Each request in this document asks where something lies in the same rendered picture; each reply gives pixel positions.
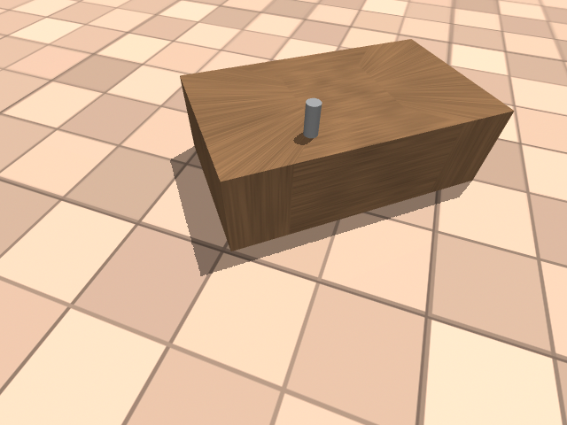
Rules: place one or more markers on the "can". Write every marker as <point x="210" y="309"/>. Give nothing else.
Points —
<point x="312" y="117"/>

